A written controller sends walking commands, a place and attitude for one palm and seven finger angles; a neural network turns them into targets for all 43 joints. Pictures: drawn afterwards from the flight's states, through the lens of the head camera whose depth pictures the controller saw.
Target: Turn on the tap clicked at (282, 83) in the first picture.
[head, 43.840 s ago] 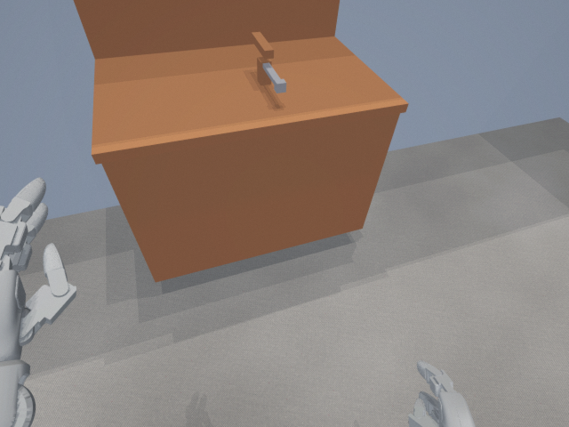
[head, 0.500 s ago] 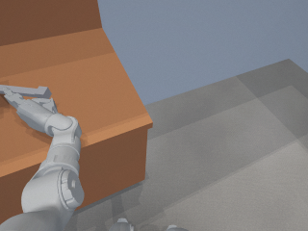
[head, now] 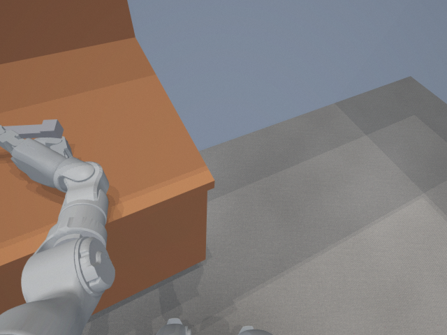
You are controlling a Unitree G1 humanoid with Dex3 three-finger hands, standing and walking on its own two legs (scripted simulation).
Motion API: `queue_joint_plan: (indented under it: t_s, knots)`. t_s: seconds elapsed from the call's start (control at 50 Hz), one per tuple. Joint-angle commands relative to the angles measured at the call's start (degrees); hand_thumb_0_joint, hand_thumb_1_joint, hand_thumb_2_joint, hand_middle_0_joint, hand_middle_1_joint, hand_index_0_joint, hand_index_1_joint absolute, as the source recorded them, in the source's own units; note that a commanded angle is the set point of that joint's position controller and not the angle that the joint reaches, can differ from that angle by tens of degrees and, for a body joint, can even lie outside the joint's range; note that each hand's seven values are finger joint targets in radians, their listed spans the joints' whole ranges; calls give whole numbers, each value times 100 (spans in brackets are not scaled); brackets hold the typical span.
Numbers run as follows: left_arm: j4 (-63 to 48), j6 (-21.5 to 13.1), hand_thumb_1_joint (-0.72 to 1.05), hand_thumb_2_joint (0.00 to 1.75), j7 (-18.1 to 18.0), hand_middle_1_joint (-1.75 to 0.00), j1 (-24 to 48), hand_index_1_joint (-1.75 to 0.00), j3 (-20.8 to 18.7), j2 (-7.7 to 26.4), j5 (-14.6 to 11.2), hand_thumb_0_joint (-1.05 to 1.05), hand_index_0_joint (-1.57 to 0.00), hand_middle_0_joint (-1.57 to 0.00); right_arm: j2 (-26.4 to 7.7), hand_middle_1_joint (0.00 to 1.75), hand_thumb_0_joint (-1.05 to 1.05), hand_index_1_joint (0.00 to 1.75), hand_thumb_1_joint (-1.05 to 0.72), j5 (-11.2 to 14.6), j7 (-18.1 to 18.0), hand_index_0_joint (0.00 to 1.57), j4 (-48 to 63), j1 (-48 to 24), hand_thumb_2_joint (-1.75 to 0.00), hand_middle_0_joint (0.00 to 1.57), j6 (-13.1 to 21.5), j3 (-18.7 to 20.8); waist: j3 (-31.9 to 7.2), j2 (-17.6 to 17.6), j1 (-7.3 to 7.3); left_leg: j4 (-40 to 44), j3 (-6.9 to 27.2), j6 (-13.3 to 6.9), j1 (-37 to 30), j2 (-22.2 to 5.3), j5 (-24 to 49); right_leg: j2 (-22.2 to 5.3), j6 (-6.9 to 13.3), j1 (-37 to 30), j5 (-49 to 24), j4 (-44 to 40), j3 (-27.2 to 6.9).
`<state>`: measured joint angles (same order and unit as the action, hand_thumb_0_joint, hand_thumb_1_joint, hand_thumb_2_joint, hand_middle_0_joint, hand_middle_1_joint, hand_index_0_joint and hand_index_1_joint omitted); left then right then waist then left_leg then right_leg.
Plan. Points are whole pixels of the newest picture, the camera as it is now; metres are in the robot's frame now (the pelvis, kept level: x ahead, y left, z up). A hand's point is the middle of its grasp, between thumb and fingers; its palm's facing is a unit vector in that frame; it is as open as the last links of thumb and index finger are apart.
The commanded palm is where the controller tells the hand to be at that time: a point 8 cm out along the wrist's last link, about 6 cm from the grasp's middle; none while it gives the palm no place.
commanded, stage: lift the hand up off the lever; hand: left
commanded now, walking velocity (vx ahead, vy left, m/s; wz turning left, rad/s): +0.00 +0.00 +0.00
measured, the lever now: (52, 130) +0.49 +0.29 +0.06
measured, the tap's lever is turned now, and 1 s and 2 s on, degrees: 71 71 71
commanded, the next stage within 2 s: none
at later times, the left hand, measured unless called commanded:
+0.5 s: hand (60, 140) +0.45 +0.26 +0.08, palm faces +0.87 -0.49 -0.11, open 7.8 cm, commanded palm +0.39 +0.26 +0.09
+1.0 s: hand (57, 135) +0.44 +0.25 +0.10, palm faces +0.87 -0.49 -0.09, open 7.8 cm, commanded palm +0.38 +0.26 +0.11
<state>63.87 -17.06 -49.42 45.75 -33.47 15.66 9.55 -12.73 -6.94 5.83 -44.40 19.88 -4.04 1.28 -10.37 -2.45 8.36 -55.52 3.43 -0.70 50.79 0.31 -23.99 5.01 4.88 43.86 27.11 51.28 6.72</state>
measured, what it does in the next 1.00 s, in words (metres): stands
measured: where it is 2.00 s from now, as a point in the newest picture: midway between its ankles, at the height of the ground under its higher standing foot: outside the picture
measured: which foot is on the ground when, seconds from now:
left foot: down 0.00-1.00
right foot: down 0.00-1.00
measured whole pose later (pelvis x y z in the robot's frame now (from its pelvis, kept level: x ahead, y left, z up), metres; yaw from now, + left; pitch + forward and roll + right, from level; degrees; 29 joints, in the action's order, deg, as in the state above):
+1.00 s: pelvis +0.00 -0.01 +0.02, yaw +1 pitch +14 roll -2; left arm 55.1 -11.2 -48.6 42.0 -30.0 11.0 7.9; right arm -12.7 -5.6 4.2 -43.9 16.7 -3.9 1.5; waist -9.1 -2.7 6.4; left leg -49.4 3.8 -0.3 41.7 1.0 -21.5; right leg 4.5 5.2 35.0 25.2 45.9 6.8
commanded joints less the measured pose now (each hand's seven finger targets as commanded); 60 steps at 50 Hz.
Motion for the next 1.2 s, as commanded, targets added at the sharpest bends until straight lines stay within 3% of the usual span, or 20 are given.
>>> queue_joint_plan:
  t_s: [0.0,0.04,0.14,0.22,0.26,0.32,0.36,0.42,0.46,0.56,0.62,0.7,0.72,0.84,0.9,0.96,1.0,1.06,1.12,1.18]
  knots:
    - [-1376,-335,90,90,-19,-15,2441,-15,381,1166,195,0,-15,-15,-950,30,0,30,-90,6,-22,20,356,542,-90,20,107,311,-2144,-463,13,435,154,-117,-2072,-44,2163,-254,-407,-836,-2378,-721,-469]
    - [-1559,-349,90,90,-34,-15,2531,-15,417,1083,173,0,-15,-15,-946,30,0,30,-90,9,-12,20,335,528,-90,20,128,327,-2207,-588,30,458,200,-92,-2270,-64,2253,-244,-391,-768,-2309,-711,-445]
    - [-1305,-193,90,90,4,-15,2237,-15,371,1052,109,0,-15,-15,-940,30,0,30,-90,24,-36,20,343,488,-90,20,128,310,-1928,-231,16,542,119,-146,-1951,-12,2063,-275,-429,-1045,-2446,-807,-488]
    - [-1608,-172,90,90,14,-15,2167,-15,378,1060,105,0,-15,-15,-932,30,0,30,-90,32,-29,20,388,501,-90,20,109,322,-2082,-369,-82,571,121,-113,-2247,-21,2404,-264,-410,-1157,-2698,-836,-462]
    - [-1822,-194,90,90,16,-15,2186,-15,531,876,105,0,-15,-15,-907,30,0,30,-90,44,-15,20,367,462,-90,20,113,326,-2110,-597,-56,561,160,-71,-2506,-50,2606,-252,-385,-1030,-2681,-811,-431]
    - [-1765,-80,90,90,61,-15,1751,-15,521,795,36,0,-15,-15,-913,30,0,30,-90,58,-11,20,426,430,-90,20,93,338,-2038,-193,-97,576,111,-99,-2320,-21,2620,-267,-421,-1308,-2954,-859,-445]
    - [-1742,-1,90,90,98,-15,1639,-15,541,694,-22,0,-15,-15,-904,30,0,30,-90,82,-27,20,455,423,-90,20,69,336,-1935,-100,-122,666,91,-112,-2272,-7,2590,-289,-430,-1443,-2996,-888,-439]
    - [-1956,57,90,90,98,-15,1738,-15,435,882,-35,0,-15,-15,-909,30,0,30,-90,108,-64,20,494,343,-90,20,47,331,-1865,-95,-138,695,48,-136,-2181,14,2464,-341,-458,-1607,-3153,-962,-495]
    - [-2246,1,90,90,83,-15,1863,-15,553,754,-16,0,-15,-15,-878,30,0,30,-90,109,-60,20,473,296,-90,20,71,341,-1865,-312,-134,707,92,-115,-2413,-6,2572,-315,-425,-1470,-3011,-950,-466]
    - [-2410,23,90,90,104,-15,1652,-15,642,673,24,0,-15,-15,-855,30,0,30,-90,111,-82,20,477,195,-90,20,99,354,-1880,-301,-170,732,89,-110,-2490,7,2571,-318,-406,-1522,-2973,-972,-457]
    - [-2251,159,90,90,160,-15,1596,-15,697,619,-37,0,-15,-15,-875,30,0,30,-90,133,-123,20,501,142,-90,20,85,342,-1675,-77,-152,826,82,-122,-2357,25,2353,-333,-412,-1601,-2869,-1079,-456]
    - [-2140,265,90,90,190,-15,1741,-15,910,339,-152,0,-15,-15,-856,30,0,30,-90,165,-155,20,489,23,-90,20,100,313,-1486,-89,-97,926,105,-133,-2391,46,2094,-325,-406,-1459,-2552,-1197,-451]
    - [-2035,291,90,90,177,-15,1775,-15,851,408,-160,0,-15,-15,-860,30,0,30,-90,163,-168,20,484,9,-90,20,111,301,-1425,72,-99,934,99,-157,-2256,60,1946,-338,-424,-1492,-2511,-1233,-471]
    - [-2089,205,90,90,36,-15,2123,-15,642,728,-3,0,-15,-15,-824,30,0,30,-90,138,-193,20,441,-57,-90,20,152,283,-1582,-211,-141,952,107,-150,-2263,62,1788,-367,-401,-1464,-2249,-1204,-490]
    - [-2019,210,90,90,5,-15,2233,-15,597,864,71,0,-15,-15,-829,30,0,30,-90,121,-209,20,463,-43,-90,20,149,277,-1635,-125,-143,954,80,-169,-2172,65,1746,-382,-417,-1554,-2288,-1211,-518]
    - [-2212,222,90,90,9,-15,2055,-15,537,895,34,0,-15,-15,-820,30,0,30,-90,136,-212,20,499,-7,-90,20,148,289,-1924,-273,-219,970,61,-150,-2369,65,1982,-367,-407,-1713,-2478,-1180,-515]
    - [-2016,317,90,90,42,-15,1888,-15,511,915,-5,0,-15,-15,-834,30,0,30,-90,149,-224,20,508,-9,-90,20,139,284,-1752,-18,-209,986,36,-171,-2191,64,1880,-385,-441,-1804,-2546,-1239,-540]
    - [-1954,417,90,90,115,-15,1959,-15,714,683,-53,0,-15,-15,-845,30,0,30,-90,176,-237,20,508,-12,-90,20,149,280,-1515,49,-146,1097,34,-188,-2205,58,1783,-382,-441,-1765,-2444,-1335,-525]
    - [-1965,469,90,90,131,-15,1920,-15,632,773,-141,0,-15,-15,-864,30,0,30,-90,192,-253,20,536,-36,-90,20,177,265,-1471,195,-165,1139,5,-216,-2094,83,1610,-405,-488,-1895,-2494,-1451,-590]
    - [-2073,424,90,90,119,-15,2046,-15,605,860,-112,0,-15,-15,-855,30,0,30,-90,204,-258,20,490,-23,-90,20,192,265,-1441,55,-172,1177,25,-213,-2195,77,1639,-399,-459,-1869,-2410,-1461,-570]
